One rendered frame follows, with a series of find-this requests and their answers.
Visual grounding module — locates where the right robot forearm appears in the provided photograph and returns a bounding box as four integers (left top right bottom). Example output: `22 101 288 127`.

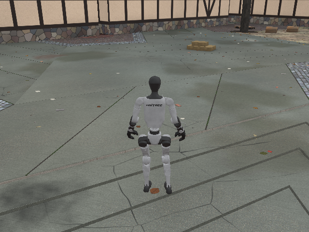
174 117 184 133

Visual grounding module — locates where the robot left hand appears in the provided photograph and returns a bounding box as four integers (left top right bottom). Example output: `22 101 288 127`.
127 130 138 139

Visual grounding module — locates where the left robot upper arm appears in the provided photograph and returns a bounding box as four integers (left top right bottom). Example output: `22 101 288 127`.
131 97 145 123

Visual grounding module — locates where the right robot upper arm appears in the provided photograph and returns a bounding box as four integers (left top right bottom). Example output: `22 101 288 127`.
165 97 178 124

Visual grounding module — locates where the right robot shin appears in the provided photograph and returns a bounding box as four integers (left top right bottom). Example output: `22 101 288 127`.
163 155 171 188

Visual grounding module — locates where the left robot forearm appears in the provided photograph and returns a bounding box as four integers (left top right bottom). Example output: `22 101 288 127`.
128 116 136 132

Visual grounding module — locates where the robot right hand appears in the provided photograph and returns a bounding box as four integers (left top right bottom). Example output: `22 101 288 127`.
175 130 186 141

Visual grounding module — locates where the robot head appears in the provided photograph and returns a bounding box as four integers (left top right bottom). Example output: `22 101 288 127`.
146 76 163 99

